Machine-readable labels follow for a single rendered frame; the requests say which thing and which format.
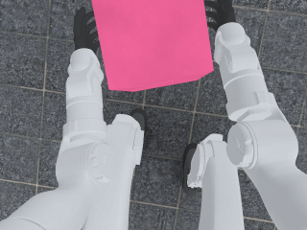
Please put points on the robot left hand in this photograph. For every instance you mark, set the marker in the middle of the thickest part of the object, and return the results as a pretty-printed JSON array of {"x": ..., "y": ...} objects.
[{"x": 83, "y": 39}]

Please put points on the carton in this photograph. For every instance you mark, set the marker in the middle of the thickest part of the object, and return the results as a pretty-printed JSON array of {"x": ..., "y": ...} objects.
[{"x": 147, "y": 44}]

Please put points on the left robot forearm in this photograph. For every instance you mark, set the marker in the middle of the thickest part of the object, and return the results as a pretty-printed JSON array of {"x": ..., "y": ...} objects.
[{"x": 84, "y": 101}]

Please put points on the robot right upper arm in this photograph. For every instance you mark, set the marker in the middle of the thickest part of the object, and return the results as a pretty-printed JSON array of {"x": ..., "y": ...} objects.
[{"x": 267, "y": 150}]

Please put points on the left robot foot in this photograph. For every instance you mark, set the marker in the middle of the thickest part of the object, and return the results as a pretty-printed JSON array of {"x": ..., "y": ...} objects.
[{"x": 141, "y": 117}]

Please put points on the robot left upper arm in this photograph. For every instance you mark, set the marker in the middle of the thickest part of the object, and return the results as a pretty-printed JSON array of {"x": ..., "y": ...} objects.
[{"x": 83, "y": 173}]

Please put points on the robot right hand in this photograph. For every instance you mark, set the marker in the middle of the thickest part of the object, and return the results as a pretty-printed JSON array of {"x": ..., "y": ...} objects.
[{"x": 224, "y": 13}]

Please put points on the robot left thigh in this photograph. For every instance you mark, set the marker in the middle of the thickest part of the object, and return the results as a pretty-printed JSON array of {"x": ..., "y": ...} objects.
[{"x": 111, "y": 210}]

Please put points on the right robot forearm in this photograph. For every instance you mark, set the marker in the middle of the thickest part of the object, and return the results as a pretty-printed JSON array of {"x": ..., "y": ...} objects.
[{"x": 248, "y": 98}]

